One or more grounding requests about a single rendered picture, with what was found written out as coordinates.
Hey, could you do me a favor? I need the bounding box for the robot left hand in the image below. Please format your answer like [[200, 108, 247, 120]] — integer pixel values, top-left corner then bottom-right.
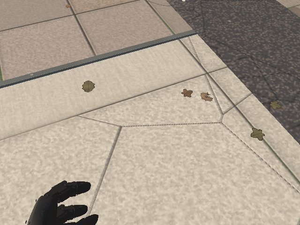
[[25, 180, 98, 225]]

